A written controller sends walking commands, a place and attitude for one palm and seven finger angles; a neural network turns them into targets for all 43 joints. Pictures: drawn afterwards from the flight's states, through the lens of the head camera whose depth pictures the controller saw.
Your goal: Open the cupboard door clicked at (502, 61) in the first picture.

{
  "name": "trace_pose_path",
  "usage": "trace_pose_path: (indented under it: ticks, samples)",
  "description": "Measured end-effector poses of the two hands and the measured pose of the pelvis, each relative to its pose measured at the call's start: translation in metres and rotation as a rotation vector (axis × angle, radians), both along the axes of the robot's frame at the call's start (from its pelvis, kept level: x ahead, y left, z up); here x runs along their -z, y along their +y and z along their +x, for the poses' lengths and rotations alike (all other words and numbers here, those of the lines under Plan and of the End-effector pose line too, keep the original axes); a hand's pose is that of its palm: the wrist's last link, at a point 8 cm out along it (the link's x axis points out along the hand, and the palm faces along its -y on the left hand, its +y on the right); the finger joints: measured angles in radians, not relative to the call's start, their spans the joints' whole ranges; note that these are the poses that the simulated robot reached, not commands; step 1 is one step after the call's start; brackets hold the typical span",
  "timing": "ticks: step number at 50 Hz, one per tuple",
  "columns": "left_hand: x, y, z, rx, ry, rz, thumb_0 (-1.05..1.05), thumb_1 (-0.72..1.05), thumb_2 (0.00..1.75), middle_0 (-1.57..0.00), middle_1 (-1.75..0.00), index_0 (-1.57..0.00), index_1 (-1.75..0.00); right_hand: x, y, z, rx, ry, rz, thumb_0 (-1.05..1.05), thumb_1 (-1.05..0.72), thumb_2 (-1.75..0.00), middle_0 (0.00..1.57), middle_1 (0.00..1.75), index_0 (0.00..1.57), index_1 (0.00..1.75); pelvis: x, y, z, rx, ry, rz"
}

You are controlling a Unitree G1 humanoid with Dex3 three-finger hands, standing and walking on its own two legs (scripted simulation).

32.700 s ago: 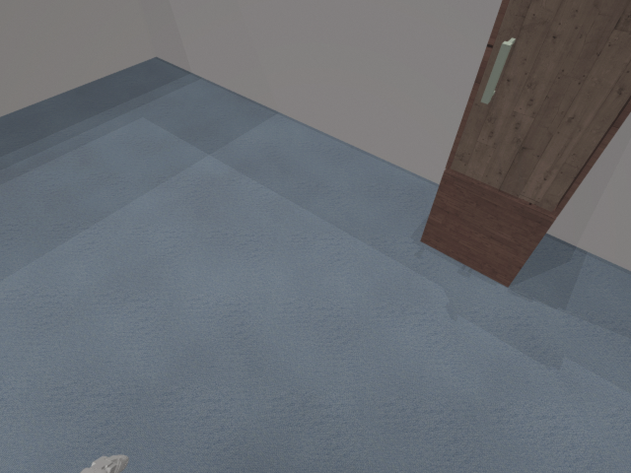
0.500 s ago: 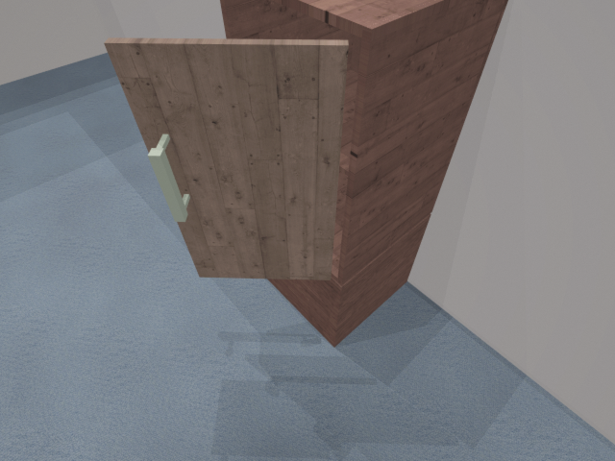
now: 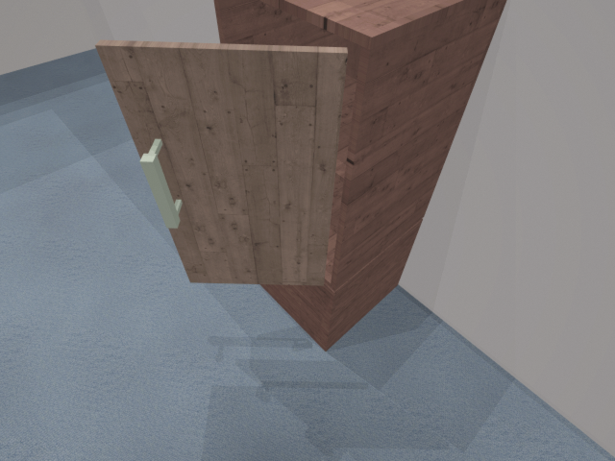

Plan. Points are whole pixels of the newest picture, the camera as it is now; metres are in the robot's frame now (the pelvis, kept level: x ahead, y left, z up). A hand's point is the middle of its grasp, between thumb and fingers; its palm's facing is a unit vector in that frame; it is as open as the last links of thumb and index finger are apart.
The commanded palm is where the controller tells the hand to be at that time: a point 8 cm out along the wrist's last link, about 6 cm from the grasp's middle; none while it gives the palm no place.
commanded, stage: look again from close up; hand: left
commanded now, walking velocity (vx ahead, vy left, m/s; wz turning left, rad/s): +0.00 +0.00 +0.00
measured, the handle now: (165, 185) +0.54 +0.28 +0.02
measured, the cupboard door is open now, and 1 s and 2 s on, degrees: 46 46 46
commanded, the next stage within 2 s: shuffle to correct the standing spot in 0.14 s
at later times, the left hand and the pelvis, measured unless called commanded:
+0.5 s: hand out of the picture +0.01 +0.21 -0.18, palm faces +0.05 -0.97 -0.24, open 7.4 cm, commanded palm none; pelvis +0.00 +0.02 +0.00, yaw +0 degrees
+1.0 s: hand out of the picture +0.03 +0.22 -0.18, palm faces -0.04 -0.98 -0.22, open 7.2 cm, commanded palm none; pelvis -0.01 +0.04 +0.00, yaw -1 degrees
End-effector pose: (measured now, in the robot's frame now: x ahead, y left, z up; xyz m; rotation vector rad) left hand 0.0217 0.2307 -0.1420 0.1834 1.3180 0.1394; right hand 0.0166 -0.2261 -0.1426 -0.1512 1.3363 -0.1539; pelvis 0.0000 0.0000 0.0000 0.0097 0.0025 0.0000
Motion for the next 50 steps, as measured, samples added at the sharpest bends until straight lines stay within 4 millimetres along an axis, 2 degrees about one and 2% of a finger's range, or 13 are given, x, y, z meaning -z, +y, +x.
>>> trace_pose_path:
  ticks: [10,20,26,31,35,38,43,50]
  samples:
    - [0.0,0.003,-0.005,-0.007,0.022,-0.001,0.01,0.91,0.9,-0.2,-0.3,-0.2,-0.3,-0.004,-0.005,0.021,-0.014,-0.039,-0.015,0.01,-0.91,-0.9,0.2,0.3,0.2,0.3,-0.002,0.001,0.004,0.003,0.0,0.001]
    - [-0.001,0.012,-0.009,-0.024,0.023,0.019,0.01,0.91,0.9,-0.2,-0.3,-0.2,-0.3,-0.005,-0.009,0.03,-0.02,-0.05,-0.03,0.01,-0.91,-0.9,0.2,0.3,0.2,0.3,0.0,0.004,0.002,0.005,0.001,0.001]
    - [0.004,0.03,-0.018,-0.062,0.018,0.026,0.01,0.91,0.9,-0.2,-0.3,-0.2,-0.3,-0.003,-0.001,0.034,-0.039,-0.048,-0.051,0.01,-0.91,-0.9,0.2,0.3,0.2,0.3,0.006,0.021,-0.002,-0.008,-0.002,-0.002]
    - [0.01,0.054,-0.027,-0.065,0.061,0.024,0.01,0.91,0.9,-0.2,-0.3,-0.2,-0.3,-0.009,0.019,0.037,-0.039,-0.086,-0.065,0.01,-0.91,-0.9,0.2,0.3,0.2,0.3,0.007,0.04,-0.005,0.006,-0.001,0.011]
    - [0.006,0.063,-0.021,-0.038,0.06,0.019,0.01,0.91,0.9,-0.2,-0.3,-0.2,-0.3,-0.013,0.038,0.026,-0.033,-0.089,-0.05,0.0,-0.91,-0.9,0.2,0.3,0.2,0.3,0.001,0.048,-0.009,0.01,0.003,0.0]
    - [0.003,0.062,-0.013,-0.021,0.04,0.003,0.01,0.91,0.9,-0.2,-0.3,-0.2,-0.29,-0.014,0.049,0.014,-0.021,-0.067,-0.034,0.0,-0.91,-0.9,0.2,0.3,0.2,0.3,-0.003,0.051,-0.01,0.01,0.009,-0.002]
    - [0.0,0.048,0.0,0.009,0.022,-0.028,0.01,0.91,0.9,-0.2,-0.3,-0.2,-0.29,-0.011,0.051,-0.012,0.015,-0.012,-0.023,0.0,-0.93,-0.9,0.2,0.3,0.21,0.3,-0.005,0.051,-0.01,0.008,0.014,-0.003]
    - [0.002,0.034,0.009,0.04,-0.008,0.004,0.01,0.94,0.9,-0.2,-0.3,-0.2,-0.3,0.004,0.043,-0.048,0.063,0.08,0.018,0.01,-0.92,-0.9,0.2,0.3,0.2,0.3,0.002,0.038,-0.009,0.014,0.005,-0.013]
